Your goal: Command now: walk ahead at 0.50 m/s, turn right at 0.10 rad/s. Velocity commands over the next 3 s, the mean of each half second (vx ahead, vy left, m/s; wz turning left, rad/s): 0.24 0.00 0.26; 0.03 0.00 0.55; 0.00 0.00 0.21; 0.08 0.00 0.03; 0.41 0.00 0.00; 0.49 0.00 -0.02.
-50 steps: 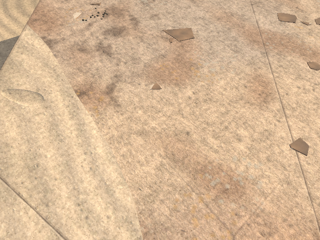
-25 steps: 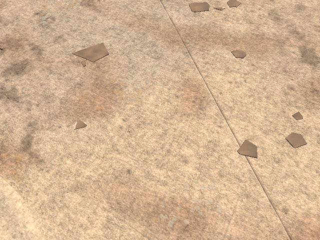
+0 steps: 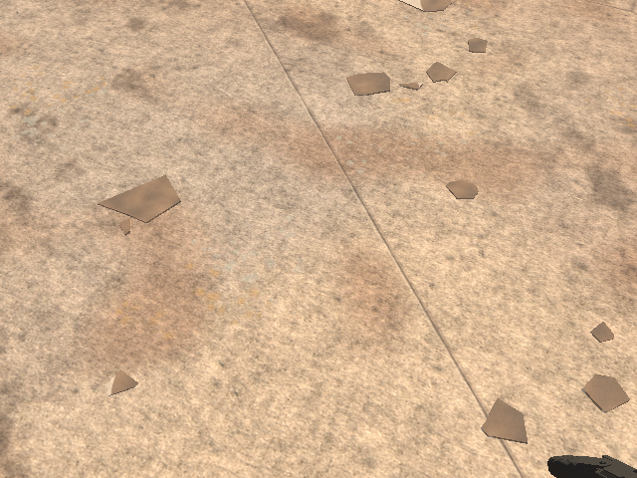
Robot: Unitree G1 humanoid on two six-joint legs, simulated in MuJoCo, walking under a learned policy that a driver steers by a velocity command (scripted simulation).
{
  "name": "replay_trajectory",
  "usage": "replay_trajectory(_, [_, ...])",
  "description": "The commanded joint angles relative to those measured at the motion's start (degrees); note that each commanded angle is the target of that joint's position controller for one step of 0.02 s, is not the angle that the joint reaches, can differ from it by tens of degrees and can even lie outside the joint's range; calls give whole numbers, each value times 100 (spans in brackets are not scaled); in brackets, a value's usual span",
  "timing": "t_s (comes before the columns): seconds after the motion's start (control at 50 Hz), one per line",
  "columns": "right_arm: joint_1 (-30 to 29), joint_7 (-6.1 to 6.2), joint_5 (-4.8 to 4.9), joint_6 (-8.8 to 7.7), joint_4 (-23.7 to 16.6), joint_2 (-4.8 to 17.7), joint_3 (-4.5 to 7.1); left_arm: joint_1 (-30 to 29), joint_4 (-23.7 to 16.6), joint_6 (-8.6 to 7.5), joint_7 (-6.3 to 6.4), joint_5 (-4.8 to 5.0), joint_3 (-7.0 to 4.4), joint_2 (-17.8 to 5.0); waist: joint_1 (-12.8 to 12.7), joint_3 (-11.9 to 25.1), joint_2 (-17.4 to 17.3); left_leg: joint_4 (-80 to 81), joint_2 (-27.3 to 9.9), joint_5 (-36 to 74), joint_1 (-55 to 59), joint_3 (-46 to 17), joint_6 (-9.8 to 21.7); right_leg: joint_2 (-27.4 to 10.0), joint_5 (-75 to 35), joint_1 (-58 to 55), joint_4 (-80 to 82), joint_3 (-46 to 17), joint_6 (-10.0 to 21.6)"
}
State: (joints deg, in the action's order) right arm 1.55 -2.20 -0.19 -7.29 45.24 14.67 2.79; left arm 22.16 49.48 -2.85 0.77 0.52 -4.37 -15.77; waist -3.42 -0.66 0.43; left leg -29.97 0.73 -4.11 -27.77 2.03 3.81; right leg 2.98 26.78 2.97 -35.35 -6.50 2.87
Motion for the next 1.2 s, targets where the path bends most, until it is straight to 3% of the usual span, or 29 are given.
replay_trajectory(0.02, [2270, 8, 93, 21, 292, 1113, 346, 447, -405, -244, -40, 86, 34, -427, 939, 2092, -1468, 1209, -2263, -1605, 5019, -4481, 1514, 81, 563, 3748, -3980, -391, -45])
replay_trajectory(0.04, [1808, 28, 127, 49, 204, 862, 265, -110, -550, -292, -65, 172, -45, -741, 921, 1150, -959, 1310, -2098, -1814, 4260, -3673, 1226, -247, 154, 4173, -4144, -306, -6])
replay_trajectory(0.08, [1015, 19, 5, 104, 25, 678, 163, -751, -713, -313, -16, -13, -60, -689, 577, 220, -235, 1440, -1644, 522, 2551, -2466, 1051, -662, -541, 3749, -3542, 132, -103])
replay_trajectory(0.1, [918, 13, -43, 94, 9, 602, 116, -650, -720, -281, 5, -96, -90, -650, 376, 246, -298, 1435, -1474, 1702, 2156, -2082, 1024, -779, -612, 3339, -3279, 150, -160])
replay_trajectory(0.14, [948, 16, -35, 84, 95, 607, 102, -423, -709, -209, 39, -131, -45, -374, 186, 395, -425, 1421, -1272, 3296, 1840, -1570, 1079, -764, -639, 2886, -2694, 257, -339])
replay_trajectory(0.18, [992, 101, -19, 124, 138, 920, 195, -579, -798, -152, 91, -118, -11, -268, 159, 475, -488, 1395, -1187, 4001, 1729, -1268, 1117, -634, -925, 2816, -2026, 375, -491])
replay_trajectory(0.22, [1055, 185, 59, 233, 140, 1116, 271, -877, -881, -92, 120, -115, 9, -262, 220, 593, -489, 1322, -1055, 3852, 1664, -1099, 995, -516, -1497, 2662, -1383, 404, -555])
replay_trajectory(0.34, [1392, 329, 171, 532, 182, 1093, 311, -1832, -1130, -4, 93, -53, 2, -357, 522, 509, -671, 1001, -962, 2217, 1723, -1525, 734, -204, -2187, 2383, -14, 238, -599])
replay_trajectory(0.38, [1317, 373, 173, 603, 109, 1084, 326, -1827, -1150, -59, 56, -51, -45, -498, 461, 485, -740, 758, -982, 1639, 1840, -1924, 674, -169, -1996, 2200, 430, 139, -549])
replay_trajectory(0.42, [1027, 407, 195, 650, -53, 998, 308, -1438, -1037, -157, 35, -74, -106, -601, 174, 530, -735, 256, -699, 996, 1708, -2095, 423, -218, -2648, 1445, 1378, 204, -365])
replay_trajectory(0.44, [1095, 410, 130, 642, -163, 741, 230, -1193, -1029, -193, 79, -172, -168, -869, 183, 879, -372, -439, -384, 244, 1260, -1927, 158, -928, -3679, 522, 1406, -227, -70])
replay_trajectory(0.46, [1456, 388, -14, 607, -244, 354, 128, -1054, -1114, -134, 165, -263, -215, -1178, 375, 1233, 911, -1779, 308, -2423, 121, -1246, -176, -2185, -6226, -676, 1022, -1253, 543])
replay_trajectory(0.48, [2038, 367, 74, 593, -260, 571, 144, -876, -1058, -29, 127, -283, -204, -1061, 488, 1746, 1720, -2935, 456, -3935, -626, -858, -402, -3103, -6199, -1000, 1132, -2435, 1440])
replay_trajectory(0.5, [2020, 368, 115, 654, -133, 1046, 280, -1053, -1160, 6, 103, -194, -135, -770, 431, 1504, 1022, -3672, 146, -3543, -815, -932, -575, -2811, -5296, -709, 1296, -2230, 1437])
replay_trajectory(0.54, [1609, 428, 154, 884, -144, 1105, 375, -1534, -1224, 72, 105, -150, -46, -526, 467, 914, 524, -4042, -117, -2769, -951, -787, -809, -2091, -3977, 51, 1446, -1067, 999])
replay_trajectory(0.6, [1490, 430, 150, 1050, -326, 789, 327, -1791, -1170, 149, 131, -217, -74, -649, 520, 516, 799, -3751, -175, -2081, -469, -440, -937, -1698, -3229, 1023, 1857, -211, 957])
replay_trajectory(0.68, [1123, 357, 106, 1036, -640, 611, 245, -1737, -1082, 186, 207, -179, -127, -771, 372, 701, 852, -2624, -363, -1783, -120, -287, -870, -1889, -3172, 839, 1908, 167, 1080])
replay_trajectory(0.78, [1042, 194, 103, 1058, -831, 782, 285, -1709, -973, 238, 157, -62, -218, -1034, 343, 758, 960, -1364, -324, -1599, 655, 28, -545, -2140, -2910, 758, 1730, 390, 937])
replay_trajectory(0.82, [1361, 140, 85, 1071, -741, 770, 329, -1785, -914, 269, 146, 54, -229, -1043, 563, 729, 861, -306, -152, -978, 1296, 238, -275, -2044, -2511, 942, 1321, 625, 614])
replay_trajectory(0.84, [1578, 159, 58, 1073, -658, 871, 388, -1560, -793, 291, 136, 77, -203, -886, 592, 673, 610, 213, -53, -621, 1791, 123, -82, -1841, -2012, 1291, 851, 882, 259])
replay_trajectory(0.86, [1696, 240, 47, 1064, -694, 1353, 522, -1338, -761, 316, 91, -42, -136, -575, 464, 465, -684, 915, -956, 522, 2381, -1303, 334, -1256, -836, 2340, -521, 1512, -335])
replay_trajectory(0.88, [1545, 287, -29, 1036, -946, 1931, 586, -1623, -1110, 296, 104, -240, -82, -453, 415, 230, -2003, 1074, -2287, 1836, 2475, -3181, 1378, -383, 1159, 3879, -1878, 1440, -758])
replay_trajectory(0.9, [1677, 244, -232, 888, -970, 1756, 548, -2149, -1228, 261, 152, -186, -150, -671, 819, 569, -1407, 1271, -2297, 1324, 2072, -3291, 1720, -356, 1176, 3819, -2812, 498, -663])
replay_trajectory(0.92, [1387, 239, -218, 773, -973, 1610, 495, -2094, -1199, 275, 172, -63, -196, -759, 588, 429, -1136, 1274, -1939, 871, 1962, -2767, 1402, -446, 607, 3844, -3053, 309, -542])
replay_trajectory(0.94, [999, 269, -80, 730, -1023, 1435, 465, -1873, -1043, 302, 216, -69, -237, -788, 388, 360, -871, 1205, -1607, 517, 1901, -2372, 1024, -515, 59, 3850, -2993, 253, -508])
replay_trajectory(0.96, [783, 304, 32, 733, -1075, 1231, 393, -1768, -941, 329, 262, -117, -268, -847, 320, 377, -850, 1162, -1459, 549, 1858, -2182, 830, -538, -248, 3778, -2955, 234, -533])
replay_trajectory(1.02, [798, 384, 1, 752, -1114, 956, 262, -1487, -850, 313, 213, -85, -247, -718, 236, 683, -781, 1062, -1243, 1211, 1878, -1788, 823, -411, -793, 3298, -3096, 337, -641])
replay_trajectory(1.12, [961, 424, -22, 773, -1034, 976, 244, -1745, -925, 300, 132, -49, -108, -498, 444, 579, -875, 1025, -1196, 825, 2134, -1814, 853, -502, -932, 2881, -1542, 330, -738])
replay_trajectory(1.2, [898, 334, -49, 807, -977, 1022, 228, -1710, -914, 277, 59, -9, -89, -577, 540, 390, -917, 976, -1222, 619, 1729, -2022, 983, -464, -576, 2074, -662, 450, -694])
